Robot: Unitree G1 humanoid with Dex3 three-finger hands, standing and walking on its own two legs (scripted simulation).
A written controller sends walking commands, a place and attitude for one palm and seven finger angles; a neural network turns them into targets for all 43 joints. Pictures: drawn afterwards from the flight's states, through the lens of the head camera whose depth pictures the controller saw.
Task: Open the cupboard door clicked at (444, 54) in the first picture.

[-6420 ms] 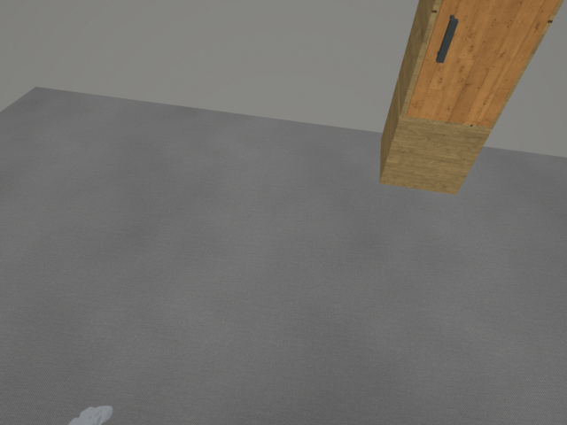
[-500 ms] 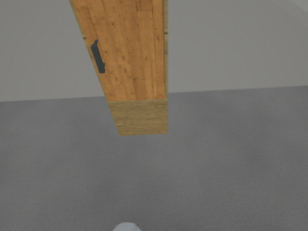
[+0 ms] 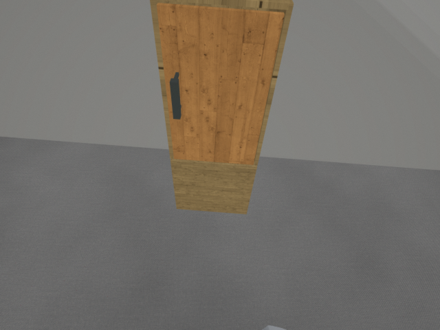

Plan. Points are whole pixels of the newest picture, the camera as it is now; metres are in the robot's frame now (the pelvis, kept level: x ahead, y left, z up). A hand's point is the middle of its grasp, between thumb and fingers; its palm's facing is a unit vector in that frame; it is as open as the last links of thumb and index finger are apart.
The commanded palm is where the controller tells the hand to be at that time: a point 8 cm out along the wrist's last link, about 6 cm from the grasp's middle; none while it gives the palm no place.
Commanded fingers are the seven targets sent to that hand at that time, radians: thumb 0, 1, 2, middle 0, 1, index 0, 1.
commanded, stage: take the last steps up to it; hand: left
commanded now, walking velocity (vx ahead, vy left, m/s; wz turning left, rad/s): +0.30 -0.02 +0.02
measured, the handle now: (177, 95) +0.80 +0.19 -0.02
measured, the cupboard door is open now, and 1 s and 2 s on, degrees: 0 0 0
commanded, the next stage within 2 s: come to a stop and stand still in 0.56 s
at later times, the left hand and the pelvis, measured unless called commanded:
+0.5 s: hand (158, 325) +0.17 +0.14 -0.17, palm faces +0.09 -0.97 -0.23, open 7.2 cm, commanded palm none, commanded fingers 0.00 0.90 0.90 -0.20 -0.30 -0.20 -0.30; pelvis +0.15 -0.05 +0.00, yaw +2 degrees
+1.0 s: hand (151, 277) +0.27 +0.18 -0.18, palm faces +0.07 -0.98 -0.21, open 7.4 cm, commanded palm none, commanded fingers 0.00 0.90 0.90 -0.20 -0.30 -0.20 -0.30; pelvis +0.24 -0.01 -0.01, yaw +1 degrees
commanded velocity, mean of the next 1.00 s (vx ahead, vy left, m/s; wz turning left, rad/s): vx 0.06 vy -0.02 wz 0.03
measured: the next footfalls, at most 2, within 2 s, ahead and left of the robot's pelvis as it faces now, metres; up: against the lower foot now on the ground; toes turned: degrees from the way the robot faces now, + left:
right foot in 0.22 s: +0.18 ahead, -0.15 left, +0.00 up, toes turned -8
left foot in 0.68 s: +0.31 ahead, +0.09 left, +0.00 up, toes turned +10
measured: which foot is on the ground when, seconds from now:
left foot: down 0.00-0.22, up 0.24-0.66, down 0.68-1.00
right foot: up 0.00-0.20, down 0.22-0.68, up 0.70-1.00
